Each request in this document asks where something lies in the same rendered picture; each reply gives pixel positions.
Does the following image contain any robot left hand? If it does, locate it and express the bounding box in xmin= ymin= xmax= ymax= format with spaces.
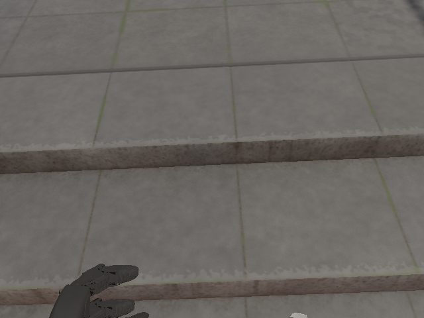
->
xmin=49 ymin=264 xmax=149 ymax=318

